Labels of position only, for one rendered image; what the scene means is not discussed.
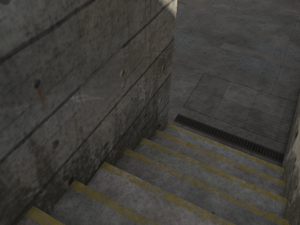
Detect stairs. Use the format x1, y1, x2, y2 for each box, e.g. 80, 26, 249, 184
17, 123, 290, 225

